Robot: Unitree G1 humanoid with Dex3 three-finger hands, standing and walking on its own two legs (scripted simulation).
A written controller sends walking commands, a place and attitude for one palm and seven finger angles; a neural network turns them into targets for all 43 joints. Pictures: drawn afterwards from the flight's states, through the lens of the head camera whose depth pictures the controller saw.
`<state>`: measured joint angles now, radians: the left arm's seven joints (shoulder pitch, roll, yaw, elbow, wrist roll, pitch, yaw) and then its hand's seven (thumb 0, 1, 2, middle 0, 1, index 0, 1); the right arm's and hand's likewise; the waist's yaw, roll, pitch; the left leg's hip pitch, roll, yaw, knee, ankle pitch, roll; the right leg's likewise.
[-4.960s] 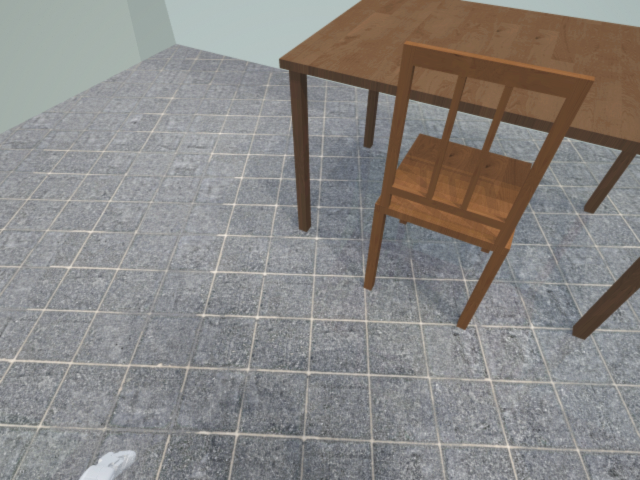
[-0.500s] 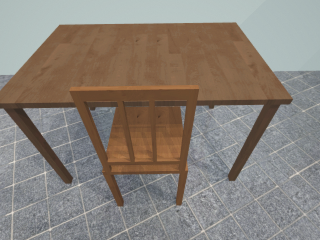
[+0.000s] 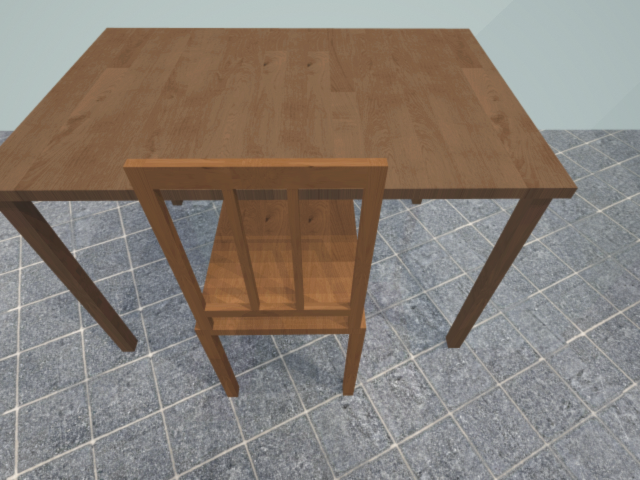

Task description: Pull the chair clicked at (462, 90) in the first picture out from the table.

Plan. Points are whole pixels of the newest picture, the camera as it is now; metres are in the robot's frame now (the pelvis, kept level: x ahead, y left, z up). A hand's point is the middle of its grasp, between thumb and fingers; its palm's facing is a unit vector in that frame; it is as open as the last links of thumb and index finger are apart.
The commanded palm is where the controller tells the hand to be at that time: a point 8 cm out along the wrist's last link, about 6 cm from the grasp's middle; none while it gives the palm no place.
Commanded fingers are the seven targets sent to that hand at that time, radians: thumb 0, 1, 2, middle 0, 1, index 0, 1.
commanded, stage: look again from close up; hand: left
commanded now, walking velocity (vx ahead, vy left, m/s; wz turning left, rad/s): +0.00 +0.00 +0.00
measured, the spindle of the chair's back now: (244, 257) +0.49 +0.17 -0.08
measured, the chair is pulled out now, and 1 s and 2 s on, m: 0.00 0.00 0.00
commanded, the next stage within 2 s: raise the hand toward the chair's back in 0.92 s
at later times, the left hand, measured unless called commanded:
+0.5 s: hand out of the picture +0.04 +0.21 -0.18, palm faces +0.01 -0.98 -0.20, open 7.4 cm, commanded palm none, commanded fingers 0.00 0.90 0.90 -0.20 -0.30 -0.20 -0.30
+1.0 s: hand out of the picture +0.01 +0.20 -0.18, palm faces +0.01 -0.98 -0.18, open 7.4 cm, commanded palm none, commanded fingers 0.00 0.90 0.90 -0.20 -0.30 -0.20 -0.30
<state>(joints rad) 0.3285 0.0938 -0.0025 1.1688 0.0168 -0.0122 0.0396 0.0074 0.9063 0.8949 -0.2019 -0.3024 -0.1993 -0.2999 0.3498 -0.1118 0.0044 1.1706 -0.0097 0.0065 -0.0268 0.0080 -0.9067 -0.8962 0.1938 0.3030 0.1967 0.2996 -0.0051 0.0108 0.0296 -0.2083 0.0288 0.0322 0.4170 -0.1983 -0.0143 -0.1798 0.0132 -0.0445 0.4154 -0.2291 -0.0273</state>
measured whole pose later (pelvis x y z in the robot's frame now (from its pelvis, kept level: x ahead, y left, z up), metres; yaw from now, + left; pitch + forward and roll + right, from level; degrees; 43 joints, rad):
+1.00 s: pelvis +0.02 +0.03 +0.00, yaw +0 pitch -1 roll +0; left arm 0.31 0.15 -0.01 1.11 0.02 -0.01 0.04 0.01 0.91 0.89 -0.20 -0.30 -0.20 -0.30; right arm 0.26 -0.16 0.01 1.13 -0.01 -0.02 -0.02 0.01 -0.92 -0.90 0.20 0.30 0.20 0.30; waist 0.01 -0.01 0.03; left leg -0.17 -0.02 0.06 0.45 -0.26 0.04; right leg -0.15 -0.04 -0.01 0.46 -0.29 0.02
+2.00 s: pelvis -0.01 +0.01 -0.09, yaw +2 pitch +17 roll -2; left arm 0.41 0.21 0.22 0.01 -0.24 -0.42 -0.21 0.01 -0.04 0.49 -0.11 -0.15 -0.10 -0.15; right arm 0.24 -0.24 -0.04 0.63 0.01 -0.25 -0.05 0.02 -0.90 -0.90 0.20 0.30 0.20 0.30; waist -0.01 0.02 -0.15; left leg -0.93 0.03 -0.02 1.15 -0.51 0.00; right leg -0.87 -0.01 -0.09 1.12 -0.54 -0.03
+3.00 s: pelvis -0.01 +0.02 -0.08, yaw +2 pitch +15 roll -3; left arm 0.28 0.26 0.22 0.08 -0.25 -0.37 -0.23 -0.01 -0.50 0.30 -0.06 -0.08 -0.06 -0.08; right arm 0.23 -0.26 0.01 0.57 0.01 -0.23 -0.04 0.02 -0.90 -0.90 0.20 0.30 0.20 0.30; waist -0.02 0.03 -0.13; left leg -0.88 0.02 -0.03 1.10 -0.49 0.01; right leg -0.80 -0.01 -0.10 1.05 -0.51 -0.01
